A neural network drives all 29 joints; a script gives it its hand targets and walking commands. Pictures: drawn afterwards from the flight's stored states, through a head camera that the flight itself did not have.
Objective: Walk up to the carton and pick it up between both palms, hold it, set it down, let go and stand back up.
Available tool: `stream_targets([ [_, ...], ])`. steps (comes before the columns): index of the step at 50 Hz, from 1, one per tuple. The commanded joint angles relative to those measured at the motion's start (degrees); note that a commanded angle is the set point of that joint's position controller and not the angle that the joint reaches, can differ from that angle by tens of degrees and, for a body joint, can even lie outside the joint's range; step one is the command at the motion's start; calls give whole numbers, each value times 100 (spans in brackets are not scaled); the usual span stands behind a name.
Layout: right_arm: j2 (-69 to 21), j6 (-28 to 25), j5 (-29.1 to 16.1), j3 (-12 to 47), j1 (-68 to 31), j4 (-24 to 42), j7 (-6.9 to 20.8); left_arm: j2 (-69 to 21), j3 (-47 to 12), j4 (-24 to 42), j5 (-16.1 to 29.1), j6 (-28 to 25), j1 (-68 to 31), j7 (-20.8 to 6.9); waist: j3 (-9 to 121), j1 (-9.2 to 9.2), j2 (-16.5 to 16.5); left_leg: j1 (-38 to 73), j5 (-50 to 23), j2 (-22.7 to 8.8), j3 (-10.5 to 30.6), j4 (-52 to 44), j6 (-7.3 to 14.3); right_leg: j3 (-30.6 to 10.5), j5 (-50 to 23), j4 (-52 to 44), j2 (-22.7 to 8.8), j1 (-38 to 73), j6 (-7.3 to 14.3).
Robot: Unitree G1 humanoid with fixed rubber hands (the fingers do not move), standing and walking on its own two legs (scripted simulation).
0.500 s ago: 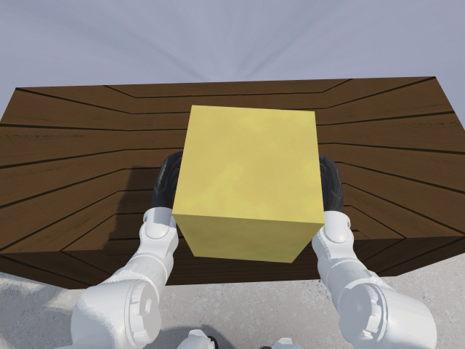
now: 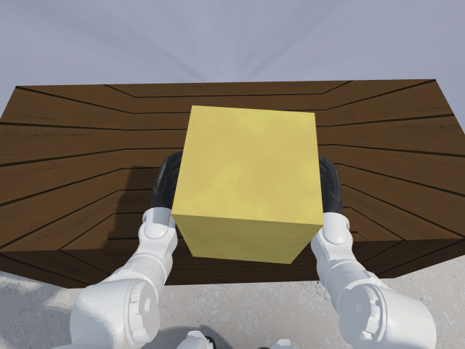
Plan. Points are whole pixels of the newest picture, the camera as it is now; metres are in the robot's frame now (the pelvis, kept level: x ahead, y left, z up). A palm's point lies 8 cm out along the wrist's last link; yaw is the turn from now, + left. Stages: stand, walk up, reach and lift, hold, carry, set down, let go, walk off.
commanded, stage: reach and lift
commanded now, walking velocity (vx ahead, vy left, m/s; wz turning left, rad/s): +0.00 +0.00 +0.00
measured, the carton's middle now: (246, 193) +0.41 +0.00 -0.05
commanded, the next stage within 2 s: none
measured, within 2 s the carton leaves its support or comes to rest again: leaves its support in 0.88 s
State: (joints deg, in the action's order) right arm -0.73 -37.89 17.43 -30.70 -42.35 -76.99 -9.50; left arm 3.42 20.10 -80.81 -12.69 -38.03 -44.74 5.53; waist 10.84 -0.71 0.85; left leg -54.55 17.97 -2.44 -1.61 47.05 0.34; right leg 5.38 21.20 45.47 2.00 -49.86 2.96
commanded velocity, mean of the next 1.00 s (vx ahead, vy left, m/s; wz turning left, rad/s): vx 0.00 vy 0.00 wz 0.00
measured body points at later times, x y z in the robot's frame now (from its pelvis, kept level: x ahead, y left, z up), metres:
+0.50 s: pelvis +0.00 +0.00 +0.00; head +0.12 +0.00 +0.43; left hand +0.40 +0.15 -0.02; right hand +0.40 -0.15 -0.02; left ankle +0.03 +0.11 -0.69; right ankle -0.01 -0.09 -0.69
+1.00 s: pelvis +0.01 +0.00 +0.00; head +0.09 +0.00 +0.45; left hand +0.40 +0.15 -0.01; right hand +0.40 -0.16 -0.01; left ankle +0.03 +0.11 -0.69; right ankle -0.01 -0.09 -0.69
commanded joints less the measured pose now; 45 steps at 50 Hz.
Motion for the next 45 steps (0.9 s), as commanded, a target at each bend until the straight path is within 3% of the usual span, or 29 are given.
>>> stream_targets([
  [1, -3390, -171, 1047, 1597, -2621, -362, 1032, -3226, -1106, 163, -671, -146, -2595, -620, 3688, -36, 98, 2452, -2313, 108, -5, -18, -245, -154, -2599, -464, -120, 1236, -215],
  [10, -3418, -186, 991, 1667, -2679, -486, 997, -3221, -1167, 73, -559, -148, -2673, -597, 3686, -25, 130, 2332, -2201, 108, 13, 2, -227, -140, -2485, -446, -97, 1133, -207],
  [17, -3441, -541, 866, 1944, -2910, -331, 989, -3537, -1526, 372, -393, -427, -2887, -523, 4310, 65, 306, 2759, -2884, 62, 10, 87, -384, -32, -3018, -459, 28, 1118, -224],
  [30, -3716, -367, 376, 2720, -3088, -350, 928, -3699, -2220, 520, 243, -464, -3340, -568, 4571, -75, 125, 2314, -2279, 241, 16, -131, -266, -222, -3114, -492, 91, 1771, -398],
  [38, -4109, 28, -239, 3527, -3206, 355, 856, -4108, -2746, 882, 704, -304, -3565, -568, 4764, -150, 181, 2323, -2385, 361, 173, -102, -264, -348, -3582, -377, 99, 2211, -519],
  [45, -4528, 659, -938, 4451, -3286, 1654, 799, -4654, -3392, 1739, 1106, 49, -3662, -491, 4932, -281, 300, 2599, -2710, 421, 454, -69, -306, -462, -4034, -314, 134, 2517, -596],
])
